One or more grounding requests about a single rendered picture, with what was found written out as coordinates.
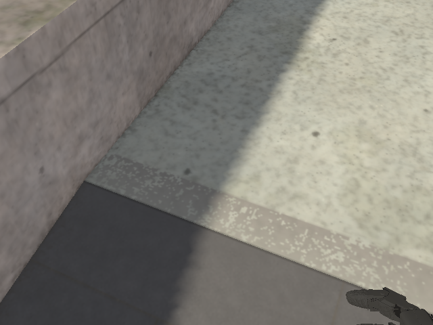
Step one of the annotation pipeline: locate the robot right hand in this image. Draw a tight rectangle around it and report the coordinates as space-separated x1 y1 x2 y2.
346 287 433 325

